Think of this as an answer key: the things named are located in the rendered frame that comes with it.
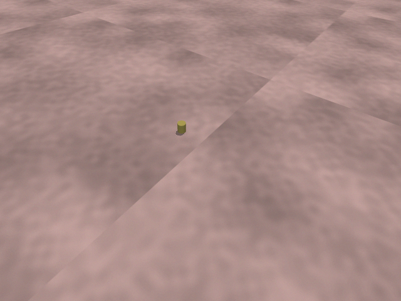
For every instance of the tin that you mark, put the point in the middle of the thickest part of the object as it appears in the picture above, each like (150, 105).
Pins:
(181, 126)

